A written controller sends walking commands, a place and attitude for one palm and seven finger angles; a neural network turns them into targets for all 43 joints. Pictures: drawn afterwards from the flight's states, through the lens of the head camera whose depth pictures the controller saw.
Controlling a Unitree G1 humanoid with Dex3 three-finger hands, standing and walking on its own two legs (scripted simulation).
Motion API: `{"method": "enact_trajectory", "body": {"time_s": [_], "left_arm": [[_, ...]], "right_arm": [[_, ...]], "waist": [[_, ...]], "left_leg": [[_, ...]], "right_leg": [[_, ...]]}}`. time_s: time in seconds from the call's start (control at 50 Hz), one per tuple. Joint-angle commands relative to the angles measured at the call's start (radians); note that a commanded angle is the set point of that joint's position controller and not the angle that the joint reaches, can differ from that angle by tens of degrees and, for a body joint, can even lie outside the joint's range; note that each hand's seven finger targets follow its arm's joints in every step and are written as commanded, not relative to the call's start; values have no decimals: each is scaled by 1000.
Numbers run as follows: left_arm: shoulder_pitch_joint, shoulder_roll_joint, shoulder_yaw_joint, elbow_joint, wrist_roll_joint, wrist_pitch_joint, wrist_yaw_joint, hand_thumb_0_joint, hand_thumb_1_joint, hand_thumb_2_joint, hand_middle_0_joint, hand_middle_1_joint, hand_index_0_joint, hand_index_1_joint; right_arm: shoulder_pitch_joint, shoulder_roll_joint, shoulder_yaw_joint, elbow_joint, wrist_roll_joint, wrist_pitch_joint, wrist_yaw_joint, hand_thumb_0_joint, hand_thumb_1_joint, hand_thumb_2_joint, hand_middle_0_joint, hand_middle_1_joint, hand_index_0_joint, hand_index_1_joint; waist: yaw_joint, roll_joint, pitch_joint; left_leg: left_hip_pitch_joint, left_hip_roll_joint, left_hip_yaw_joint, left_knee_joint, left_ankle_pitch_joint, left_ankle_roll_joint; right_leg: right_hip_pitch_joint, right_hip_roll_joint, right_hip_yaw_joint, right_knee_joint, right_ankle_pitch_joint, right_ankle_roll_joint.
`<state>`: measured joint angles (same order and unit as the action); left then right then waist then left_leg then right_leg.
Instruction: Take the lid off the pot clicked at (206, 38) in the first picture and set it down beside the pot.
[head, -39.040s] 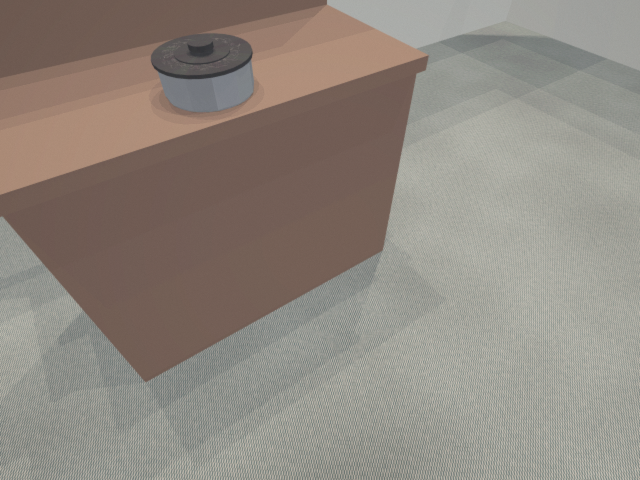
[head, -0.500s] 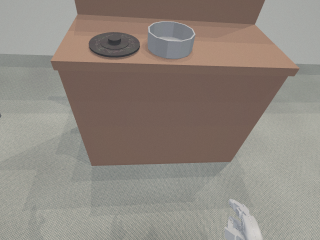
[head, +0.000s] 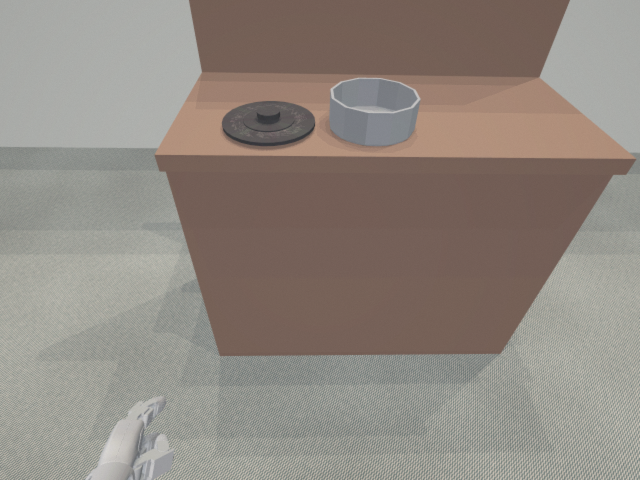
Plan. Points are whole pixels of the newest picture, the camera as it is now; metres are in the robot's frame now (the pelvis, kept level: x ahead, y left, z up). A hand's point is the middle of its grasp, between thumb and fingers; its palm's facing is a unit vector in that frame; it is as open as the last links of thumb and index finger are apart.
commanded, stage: stop stepping back and stand still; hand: left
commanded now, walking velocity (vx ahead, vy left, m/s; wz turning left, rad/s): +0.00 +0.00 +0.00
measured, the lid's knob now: (268, 113) +0.85 +0.10 +0.10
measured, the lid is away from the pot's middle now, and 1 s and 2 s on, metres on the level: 0.24 0.24 0.24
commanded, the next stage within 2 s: let the arm hang, fingers relaxed in 1.08 s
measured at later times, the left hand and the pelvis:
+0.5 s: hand out of the picture +0.09 +0.24 -0.15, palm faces -0.04 -0.96 -0.29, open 7.3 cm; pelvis +0.06 +0.03 +0.02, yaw -1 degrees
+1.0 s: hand out of the picture +0.11 +0.17 -0.16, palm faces -0.01 -0.97 -0.22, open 7.3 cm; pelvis +0.09 +0.00 +0.02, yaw -1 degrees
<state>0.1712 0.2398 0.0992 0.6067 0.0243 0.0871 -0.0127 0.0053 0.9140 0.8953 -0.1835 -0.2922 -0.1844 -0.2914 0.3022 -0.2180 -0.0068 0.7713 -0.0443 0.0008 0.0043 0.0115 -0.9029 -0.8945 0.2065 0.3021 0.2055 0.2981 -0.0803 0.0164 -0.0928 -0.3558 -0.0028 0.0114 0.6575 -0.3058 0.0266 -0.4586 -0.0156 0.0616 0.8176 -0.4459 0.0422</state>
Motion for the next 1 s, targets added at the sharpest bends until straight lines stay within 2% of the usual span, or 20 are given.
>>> {"method": "enact_trajectory", "body": {"time_s": [0.0,0.02,0.04,0.06,0.08,0.1,0.12,0.14,0.16,0.18,0.2,0.24,0.26,0.3,0.34,0.38,0.52,0.62,0.72,0.98], "left_arm": [[120,223,-22,95,-6,-88,12,0,900,900,-200,-300,-200,-300],[59,239,-31,124,-9,-89,17,0,900,900,-200,-300,-200,-300],[-6,241,-44,148,-14,-85,15,0,900,900,-200,-300,-200,-300],[-10,197,-50,197,-13,-92,21,0,900,900,-200,-300,-200,-300],[-32,150,-54,236,-15,-92,28,0,900,900,-200,-300,-200,-300],[-32,77,-26,239,-3,-89,36,0,900,900,-200,-300,-200,-300],[-26,71,-37,259,-4,-83,35,0,900,900,-200,-300,-200,-300],[-23,67,-49,284,-10,-78,31,0,900,900,-200,-300,-200,-300],[-7,56,-53,308,-14,-80,26,0,900,900,-200,-300,-200,-300],[5,57,-58,339,-11,-86,23,0,900,900,-200,-300,-200,-300],[24,52,-62,371,-14,-91,23,0,900,900,-200,-300,-200,-300],[50,49,-70,423,-25,-99,29,0,900,900,-200,-300,-200,-300],[56,49,-73,440,-27,-101,34,0,900,900,-200,-300,-200,-300],[43,63,-78,466,-24,-94,38,0,900,900,-200,-300,-200,-300],[30,60,-79,487,-22,-90,41,0,900,900,-200,-300,-200,-300],[42,45,-83,508,-22,-89,47,0,900,900,-200,-300,-200,-300],[42,32,-78,545,-16,-92,59,0,900,900,-200,-300,-200,-300],[43,24,-68,549,-14,-96,64,0,900,900,-200,-300,-200,-300],[50,18,-59,548,-14,-101,64,0,900,900,-200,-300,-200,-300],[63,20,-58,548,-17,-103,64,0,900,900,-200,-300,-200,-300]], "right_arm": [[-26,-82,-51,-70,27,-7,-20,0,-900,-900,200,300,200,300],[0,-80,-56,-50,30,2,-20,0,-900,-900,200,300,200,300],[31,-74,-57,-29,32,7,-13,0,-900,-900,200,300,200,300],[83,-44,-55,13,31,13,-14,0,-900,-900,200,300,200,300],[108,-43,-54,45,31,17,-21,0,-900,-900,200,300,200,300],[127,-36,-67,50,18,14,-25,0,-900,-900,200,300,200,300],[137,-42,-64,63,15,10,-24,0,-900,-900,200,300,200,300],[128,-72,-63,70,14,6,-24,0,-900,-900,200,300,200,300],[117,-91,-65,75,16,0,-31,0,-900,-900,200,300,200,300],[93,-94,-65,82,21,-2,-39,0,-900,-900,200,300,200,300],[93,-85,-61,93,26,-6,-42,0,-900,-900,200,300,200,300],[110,-63,-54,119,37,-15,-48,0,-900,-900,200,300,200,300],[126,-55,-50,136,38,-18,-50,0,-900,-900,200,300,200,300],[146,-45,-48,164,40,-14,-48,0,-900,-900,200,300,200,300],[150,-57,-54,185,41,-12,-49,0,-900,-900,200,300,200,300],[152,-46,-51,205,40,-11,-52,0,-900,-900,200,300,200,300],[138,-19,-55,261,40,-12,-50,0,-900,-900,200,300,200,300],[129,-6,-58,280,38,-13,-51,0,-900,-900,200,300,200,300],[120,2,-61,286,36,-13,-54,0,-900,-900,200,300,200,300],[112,1,-61,290,38,-5,-58,0,-900,-900,200,300,200,300]], "waist": [[93,-109,116],[49,-16,125],[9,96,134],[-14,33,83],[-18,-67,94],[-16,-31,78],[-3,100,81],[10,260,96],[31,310,91],[54,248,102],[67,153,70],[68,14,18],[61,25,15],[54,94,61],[53,46,75],[56,14,86],[53,-34,125],[54,-24,132],[56,24,127],[53,-11,136]], "left_leg": [[-254,-34,14,78,-232,-19],[-156,-11,5,152,-188,-19],[-40,-10,24,122,-154,-20],[40,-3,3,93,-149,-16],[94,8,-26,27,-103,-7],[133,30,-56,-52,-100,5],[124,50,-110,-151,-108,20],[103,121,-213,-280,-106,44],[66,190,-304,-371,-97,78],[41,187,-288,-362,24,87],[56,162,-233,-316,172,74],[117,120,-155,-247,385,43],[159,109,-126,-236,422,33],[182,119,-134,-298,329,36],[217,139,-150,-314,396,45],[244,133,-129,-297,455,46],[261,110,-91,-293,439,36],[264,101,-71,-279,464,29],[260,96,-57,-267,444,23],[264,101,-46,-257,393,10]], "right_leg": [[221,-229,422,-548,-190,-128],[122,-285,483,-622,-252,-196],[44,-248,377,-595,-143,-201],[-2,-201,347,-572,-236,-175],[-39,-146,287,-536,-197,-150],[-45,-108,184,-479,-150,-131],[-15,-59,111,-396,-99,-109],[17,0,18,-286,-9,-72],[85,31,-63,-224,64,-38],[151,30,-64,-248,126,-34],[228,23,-47,-290,204,-39],[313,-19,-4,-344,393,-53],[317,-46,7,-356,454,-59],[274,-47,-18,-371,335,-53],[262,-29,-39,-363,328,-40],[268,-42,-36,-380,357,-40],[279,-63,-20,-394,418,-45],[296,-70,-13,-387,479,-52],[314,-74,2,-393,515,-61],[324,-77,24,-422,572,-68]]}}
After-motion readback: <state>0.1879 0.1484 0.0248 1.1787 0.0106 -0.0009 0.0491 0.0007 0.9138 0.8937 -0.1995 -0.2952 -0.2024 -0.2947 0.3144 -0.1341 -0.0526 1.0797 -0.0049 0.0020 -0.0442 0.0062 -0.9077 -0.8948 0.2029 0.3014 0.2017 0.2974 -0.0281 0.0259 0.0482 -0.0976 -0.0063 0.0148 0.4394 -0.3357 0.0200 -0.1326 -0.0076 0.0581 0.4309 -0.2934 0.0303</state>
